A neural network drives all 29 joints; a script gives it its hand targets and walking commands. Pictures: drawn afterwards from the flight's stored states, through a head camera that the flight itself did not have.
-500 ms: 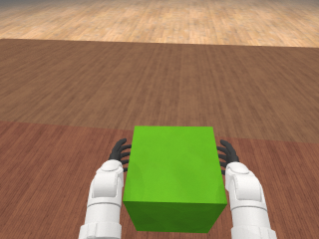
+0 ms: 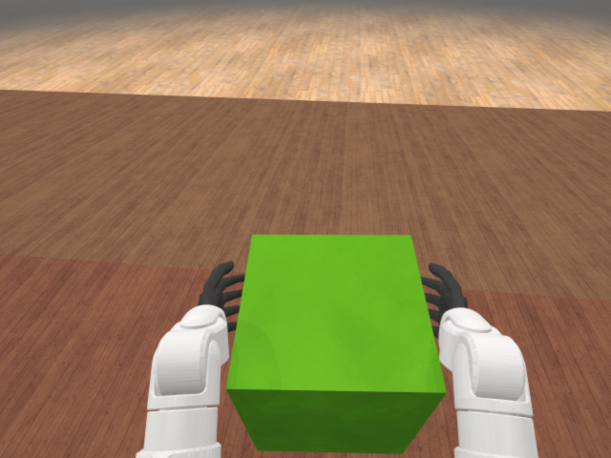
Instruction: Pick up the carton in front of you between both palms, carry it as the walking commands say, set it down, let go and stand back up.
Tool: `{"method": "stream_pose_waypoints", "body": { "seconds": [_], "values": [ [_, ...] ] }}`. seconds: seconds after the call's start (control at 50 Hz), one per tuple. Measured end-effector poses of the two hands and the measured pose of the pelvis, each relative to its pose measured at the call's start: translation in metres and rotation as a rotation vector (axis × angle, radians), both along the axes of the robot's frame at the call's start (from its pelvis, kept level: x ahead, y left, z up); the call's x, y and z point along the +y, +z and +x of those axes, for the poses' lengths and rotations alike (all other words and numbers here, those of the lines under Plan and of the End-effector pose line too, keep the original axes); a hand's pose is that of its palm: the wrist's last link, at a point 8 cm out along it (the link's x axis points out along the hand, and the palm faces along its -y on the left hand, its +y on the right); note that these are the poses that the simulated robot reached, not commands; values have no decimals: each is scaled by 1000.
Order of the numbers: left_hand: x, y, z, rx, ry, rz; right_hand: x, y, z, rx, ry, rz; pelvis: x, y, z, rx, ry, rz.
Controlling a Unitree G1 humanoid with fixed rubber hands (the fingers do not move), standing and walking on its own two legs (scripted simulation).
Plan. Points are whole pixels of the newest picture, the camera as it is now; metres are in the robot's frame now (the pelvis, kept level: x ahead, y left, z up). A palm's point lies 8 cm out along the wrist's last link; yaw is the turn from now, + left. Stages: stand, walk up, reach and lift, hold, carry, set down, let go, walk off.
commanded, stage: carry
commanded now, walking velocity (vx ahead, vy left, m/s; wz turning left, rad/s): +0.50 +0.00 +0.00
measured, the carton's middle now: (330, 348) +0.27 +0.00 +0.02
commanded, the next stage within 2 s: none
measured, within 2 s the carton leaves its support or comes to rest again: neither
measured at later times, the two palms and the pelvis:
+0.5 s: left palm (241, 191) +0.53 +0.16 +0.10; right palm (413, 203) +0.50 -0.14 +0.10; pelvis +0.25 +0.03 +0.02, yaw -4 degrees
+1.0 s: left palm (272, 129) +0.84 +0.13 +0.07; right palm (393, 127) +0.86 -0.17 +0.07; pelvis +0.59 -0.03 +0.02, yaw +2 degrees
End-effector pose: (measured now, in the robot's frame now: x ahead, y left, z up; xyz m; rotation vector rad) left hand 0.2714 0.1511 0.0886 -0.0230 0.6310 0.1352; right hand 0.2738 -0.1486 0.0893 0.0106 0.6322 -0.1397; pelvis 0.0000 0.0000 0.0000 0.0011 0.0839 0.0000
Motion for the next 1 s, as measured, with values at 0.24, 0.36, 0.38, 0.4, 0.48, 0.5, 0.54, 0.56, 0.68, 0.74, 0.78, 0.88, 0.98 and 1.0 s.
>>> {"method": "stream_pose_waypoints", "body": {
  "seconds": [0.24,0.36,0.38,0.4,0.48,0.5,0.54,0.56,0.68,0.74,0.78,0.88,0.98,1.0],
  "values": [
    [0,-9,85,112,49,-29,1,-7,95,112,-5,35,-4,7,104,39,6,16],
    [15,-3,169,42,31,-44,16,-3,168,42,-29,35,18,-6,174,-17,-42,24],
    [15,-2,183,50,19,-46,15,-3,178,48,-42,34,21,-4,185,-19,-50,22],
    [14,0,196,63,5,-45,14,-2,186,61,-57,35,23,0,196,-19,-56,18],
    [7,10,245,108,-54,-35,8,8,217,105,-113,36,30,17,240,-9,-65,-3],
    [5,13,257,109,-65,-34,7,11,227,106,-124,36,31,21,251,-7,-63,-10],
    [3,19,282,100,-79,-36,5,19,249,96,-137,35,32,26,274,-4,-57,-23],
    [2,22,294,92,-82,-38,4,23,261,88,-139,33,31,27,285,-3,-53,-28],
    [3,24,366,64,-51,-46,4,31,345,61,-104,23,21,27,365,-5,-34,-38],
    [1,15,405,72,-23,-42,2,22,393,70,-73,18,12,19,410,-9,-28,-35],
    [-2,6,433,80,-7,-39,-2,11,426,79,-55,20,4,11,442,-13,-20,-31],
    [-15,-18,508,110,26,-12,-14,-22,511,111,-24,47,-15,-8,520,-28,10,-42],
    [-18,-21,558,188,61,-16,-17,-24,571,188,13,36,-26,13,575,-12,37,-13],
    [-18,-19,568,189,66,-14,-17,-22,583,190,19,36,-28,17,587,-10,38,-7]
  ]
}}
